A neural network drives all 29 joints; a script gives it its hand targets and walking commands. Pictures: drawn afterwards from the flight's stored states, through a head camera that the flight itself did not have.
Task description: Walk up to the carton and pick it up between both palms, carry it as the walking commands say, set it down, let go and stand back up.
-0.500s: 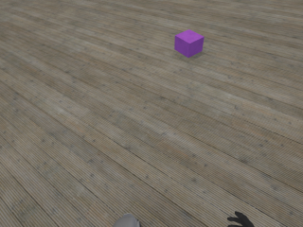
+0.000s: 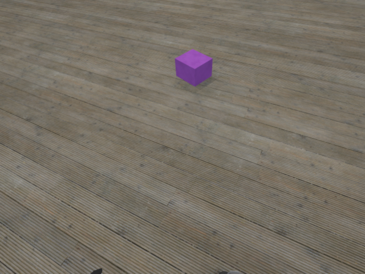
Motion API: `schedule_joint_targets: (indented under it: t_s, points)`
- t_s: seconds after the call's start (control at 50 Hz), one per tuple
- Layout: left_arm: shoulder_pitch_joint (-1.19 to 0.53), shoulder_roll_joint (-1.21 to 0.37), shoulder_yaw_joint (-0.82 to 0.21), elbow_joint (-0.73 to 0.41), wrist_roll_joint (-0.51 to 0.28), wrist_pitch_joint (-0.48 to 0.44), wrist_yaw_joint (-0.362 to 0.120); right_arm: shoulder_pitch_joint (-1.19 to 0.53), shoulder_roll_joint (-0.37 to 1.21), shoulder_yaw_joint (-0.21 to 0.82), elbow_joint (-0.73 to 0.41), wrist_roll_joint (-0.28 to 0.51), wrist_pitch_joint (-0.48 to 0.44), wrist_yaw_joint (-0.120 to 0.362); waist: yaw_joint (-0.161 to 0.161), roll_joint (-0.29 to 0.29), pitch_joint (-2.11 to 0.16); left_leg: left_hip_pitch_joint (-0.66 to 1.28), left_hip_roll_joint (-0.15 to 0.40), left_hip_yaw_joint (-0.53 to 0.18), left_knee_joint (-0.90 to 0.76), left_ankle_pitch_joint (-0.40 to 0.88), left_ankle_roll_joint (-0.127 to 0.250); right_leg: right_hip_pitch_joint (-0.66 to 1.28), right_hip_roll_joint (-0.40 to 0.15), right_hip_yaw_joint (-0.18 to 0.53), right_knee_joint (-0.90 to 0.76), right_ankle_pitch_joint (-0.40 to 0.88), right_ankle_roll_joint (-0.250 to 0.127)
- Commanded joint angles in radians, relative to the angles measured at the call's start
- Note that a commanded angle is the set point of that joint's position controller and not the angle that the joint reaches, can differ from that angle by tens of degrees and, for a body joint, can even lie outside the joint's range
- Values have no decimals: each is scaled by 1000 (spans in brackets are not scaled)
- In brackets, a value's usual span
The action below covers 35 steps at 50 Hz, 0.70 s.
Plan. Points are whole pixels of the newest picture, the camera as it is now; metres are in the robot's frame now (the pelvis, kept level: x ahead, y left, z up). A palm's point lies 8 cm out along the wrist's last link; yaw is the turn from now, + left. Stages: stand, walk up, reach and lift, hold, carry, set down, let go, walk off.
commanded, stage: walk up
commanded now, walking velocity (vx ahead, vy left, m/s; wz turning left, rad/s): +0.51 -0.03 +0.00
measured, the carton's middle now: (193, 67) +1.88 -0.17 -0.67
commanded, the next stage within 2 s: none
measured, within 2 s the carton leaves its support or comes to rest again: neither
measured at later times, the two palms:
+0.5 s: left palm out of the picture +0.14 +0.22 -0.12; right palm (257, 177) +0.39 -0.22 -0.12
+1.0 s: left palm (133, 126) +0.64 +0.17 -0.12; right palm (279, 173) +0.42 -0.30 -0.15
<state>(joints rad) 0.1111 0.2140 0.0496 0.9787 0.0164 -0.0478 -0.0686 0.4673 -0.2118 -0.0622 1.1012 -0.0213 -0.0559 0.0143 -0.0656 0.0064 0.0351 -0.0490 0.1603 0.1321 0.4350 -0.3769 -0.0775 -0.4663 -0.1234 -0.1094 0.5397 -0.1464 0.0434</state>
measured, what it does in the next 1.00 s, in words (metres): walks ahead: left foot, then right foot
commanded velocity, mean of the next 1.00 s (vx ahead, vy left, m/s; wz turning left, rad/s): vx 0.50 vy -0.03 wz -0.01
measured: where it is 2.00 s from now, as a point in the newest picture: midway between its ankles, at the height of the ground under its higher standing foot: (191, 147)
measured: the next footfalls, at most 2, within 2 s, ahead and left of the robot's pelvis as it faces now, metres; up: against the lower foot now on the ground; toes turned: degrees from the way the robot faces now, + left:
left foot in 0.52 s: +0.42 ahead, +0.15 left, +0.00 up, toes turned +9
right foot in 0.94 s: +0.64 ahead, -0.19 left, +0.00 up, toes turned -10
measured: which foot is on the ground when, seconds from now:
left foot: down 0.00-0.00, up 0.02-0.50, down 0.52-0.94, up 0.96-1.00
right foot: down 0.00-0.52, up 0.54-0.92, down 0.94-1.00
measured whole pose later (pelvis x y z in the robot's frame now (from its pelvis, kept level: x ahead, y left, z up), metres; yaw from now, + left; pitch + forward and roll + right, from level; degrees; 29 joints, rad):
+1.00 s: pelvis +0.52 -0.07 +0.00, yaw -1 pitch +1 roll +1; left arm 0.11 0.19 0.05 0.99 0.03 -0.08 -0.03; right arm 0.44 -0.22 -0.06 1.12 -0.03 -0.04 0.01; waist -0.06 0.05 0.04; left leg -0.21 0.16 0.06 0.86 -0.49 -0.01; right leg -0.44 -0.09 -0.14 0.61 -0.19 -0.02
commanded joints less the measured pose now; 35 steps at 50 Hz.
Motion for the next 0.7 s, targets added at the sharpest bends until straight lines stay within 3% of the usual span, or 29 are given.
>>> schedule_joint_targets:
  t_s: [0.0, 0.02, 0.04, 0.06, 0.08, 0.1, 0.12, 0.16, 0.18, 0.22, 0.28, 0.32, 0.34, 0.36, 0.38, 0.4, 0.42, 0.46, 0.48, 0.5, 0.52, 0.54, 0.56, 0.58, 0.6, 0.62, 0.64, 0.66, 0.68]
  points:
    - [517, 266, 81, 113, 21, -35, 58, -130, -37, -7, -132, -12, -25, 7, 260, -402, -159, -612, -105, 21, 665, -219, 81, 660, -248, 414, -256, -395, -109]
    - [478, 307, 88, 88, 11, -30, 63, -80, -28, 3, -140, -12, -28, 0, 214, -427, -222, -715, -72, -87, 825, -185, 100, 689, -368, 651, -371, -487, -175]
    - [371, 229, 73, 70, 11, -29, 64, -129, -54, 5, -150, -21, -29, -2, 171, -285, -136, -731, -13, -99, 855, -99, 106, 591, -313, 601, -360, -494, -200]
    - [282, 167, 56, 65, 15, -34, 64, -166, -78, -1, -139, -28, -31, 0, 143, -161, -70, -720, 10, -112, 871, -20, 119, 498, -266, 515, -366, -438, -199]
    - [232, 142, 41, 47, 10, -46, 66, -164, -72, -4, -125, -15, -21, 6, 116, -100, -23, -675, 47, -115, 829, 57, 99, 430, -265, 431, -366, -282, -206]
    - [195, 98, 27, 45, 9, -55, 67, -121, -42, -8, -109, -15, -8, 7, 86, -82, -19, -590, 52, -134, 775, 92, 94, 337, -248, 359, -376, -157, -181]
    - [197, 87, 24, 42, 8, -58, 67, -74, -34, -15, -92, -19, 13, 9, 65, -98, -4, -544, 48, -142, 749, 112, 87, 311, -235, 314, -375, -129, -153]
    - [216, 86, 19, 55, 6, -57, 65, -110, -22, -16, -106, -19, 39, 18, 64, -105, 26, -574, 24, -131, 693, 166, 85, 311, -223, 252, -401, -112, -150]
    - [214, 76, 21, 41, 1, -59, 64, -118, -25, -15, -112, -16, 45, 25, 53, -141, 19, -545, 31, -126, 664, 210, 75, 291, -208, 202, -404, -128, -142]
    - [249, 101, 17, 54, -1, -61, 69, -218, -44, -21, -135, -15, 50, 35, 69, -130, 70, -556, 14, -106, 579, 265, 59, 284, -192, 187, -441, -157, -137]
    - [314, 90, 6, 73, -3, -59, 78, -348, -32, -13, -158, -10, 53, 39, 90, -78, 114, -626, 5, -104, 428, 303, 36, 384, -205, 170, -443, -84, -151]
    - [348, 104, 10, 88, -6, -57, 80, -421, -19, 1, -186, -3, 43, 46, 118, -134, 148, -598, 10, -82, 323, 329, 29, 373, -208, 150, -442, -24, -148]
    - [331, 103, 10, 90, -3, -55, 79, -409, -18, 1, -180, 2, 43, 49, 102, -164, 133, -552, -7, -64, 276, 341, 33, 362, -186, 111, -432, -50, -137]
    - [331, 98, 6, 96, -5, -55, 75, -438, -15, 4, -179, 6, 38, 48, 108, -153, 149, -484, -20, -31, 231, 350, 34, 303, -160, 90, -446, -101, -130]
    - [316, 95, 9, 98, -9, -56, 74, -456, -22, 14, -192, 9, 31, 44, 97, -227, 149, -434, -28, -17, 175, 329, 41, 290, -100, 53, -432, -89, -130]
    - [316, 106, 11, 111, -7, -52, 72, -450, -33, 14, -189, 8, 27, 43, 103, -246, 129, -388, -50, 0, 162, 302, 46, 280, -88, 49, -411, -66, -143]
    - [364, 113, 14, 129, -8, -43, 75, -455, -44, 13, -183, 1, 17, 38, 118, -206, 113, -375, -78, 49, 144, 253, 57, 330, -87, 30, -362, -6, -145]
    - [400, 101, 10, 151, 1, -40, 78, -344, -68, -2, -147, -3, 3, 19, 82, -52, -7, -217, -97, 56, 87, 145, 80, 343, -79, 11, -141, 124, -143]
    - [394, 107, 14, 152, 0, -36, 79, -166, -110, -19, -89, -8, -14, 5, 9, 30, -111, -30, -101, 50, 53, 99, 95, 318, -56, -14, 61, 164, -122]
    - [383, 60, 7, 128, -5, -41, 72, 14, -174, -41, -41, -8, -19, -11, -60, 146, -216, 197, 80, -166, 13, 92, 143, 133, -3, -31, 303, -17, -90]
    - [320, 9, -1, 77, -7, -40, 70, 99, -303, -55, -45, -14, -23, -22, -78, 311, -223, 332, 316, -571, -130, 94, 200, -168, 112, -13, 601, -408, -48]
    - [298, 27, 8, 57, -8, -41, 72, 111, -297, -42, -44, -17, -24, -22, -67, 189, -263, 320, 397, -724, -176, 169, 256, -224, 57, 104, 724, -377, -58]
    - [304, 54, 13, 78, -12, -34, 73, 22, -247, -43, -54, -11, -19, -28, -10, 132, -192, 193, 389, -671, -178, 186, 227, -222, 15, 133, 770, -296, -48]
    - [330, 33, 4, 103, -6, -22, 68, -69, -188, -31, -74, -2, -18, -26, 22, 46, -130, 101, 330, -545, -173, 206, 207, -201, -5, 149, 736, -218, -44]
    - [292, 41, 8, 97, -7, -18, 59, -112, -167, -30, -81, -2, -21, -27, 24, 58, -66, -5, 278, -444, -184, 156, 201, -172, -33, 149, 710, -157, -37]
    - [321, 28, 15, 98, 1, -4, 51, -152, -129, -14, -93, -1, -27, -25, 59, 124, 1, -123, 228, -308, -209, 208, 161, -114, -52, 142, 631, -121, -25]
    - [265, 18, 18, 70, 5, 9, 38, -119, -117, -10, -79, -11, -30, -34, 47, 134, 6, -150, 226, -268, -239, 145, 186, -124, -36, 119, 611, -124, -19]
    - [252, 12, 17, 59, 7, 20, 31, -105, -96, -7, -66, -4, -31, -33, 63, 153, 23, -171, 210, -247, -243, 199, 180, -113, -42, 122, 569, -75, -13]
    - [200, 10, 13, 37, -2, 21, 25, -88, -94, -9, -66, -8, -35, -27, 49, 161, 34, -166, 199, -198, -260, 232, 186, -113, -47, 100, 489, -59, -3]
